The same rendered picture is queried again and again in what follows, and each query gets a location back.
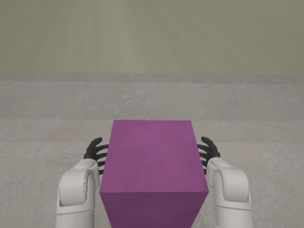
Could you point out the robot right hand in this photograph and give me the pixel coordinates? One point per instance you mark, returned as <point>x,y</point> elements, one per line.
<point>211,150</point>

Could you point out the robot left forearm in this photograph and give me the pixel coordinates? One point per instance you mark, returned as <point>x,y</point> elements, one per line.
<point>76,196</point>

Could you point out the carton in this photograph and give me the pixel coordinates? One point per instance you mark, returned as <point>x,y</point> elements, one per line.
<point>153,175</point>

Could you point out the robot right forearm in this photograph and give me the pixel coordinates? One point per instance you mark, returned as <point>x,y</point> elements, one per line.
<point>232,194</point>

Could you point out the robot left hand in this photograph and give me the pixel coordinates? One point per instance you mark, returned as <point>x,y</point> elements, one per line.
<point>92,150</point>

